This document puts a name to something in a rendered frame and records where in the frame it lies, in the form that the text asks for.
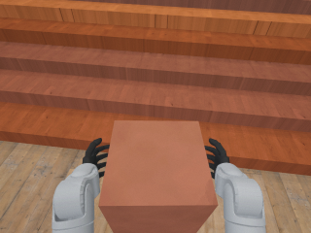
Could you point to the robot right hand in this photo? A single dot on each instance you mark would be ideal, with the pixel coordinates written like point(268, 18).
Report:
point(220, 155)

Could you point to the carton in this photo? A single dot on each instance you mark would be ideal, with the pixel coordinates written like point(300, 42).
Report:
point(157, 178)

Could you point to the right robot forearm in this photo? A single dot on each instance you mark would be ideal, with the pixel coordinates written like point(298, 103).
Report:
point(243, 200)

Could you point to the left robot forearm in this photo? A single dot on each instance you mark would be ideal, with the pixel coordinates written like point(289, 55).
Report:
point(73, 201)

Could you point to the robot left hand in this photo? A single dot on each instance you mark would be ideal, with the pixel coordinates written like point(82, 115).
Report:
point(92, 151)

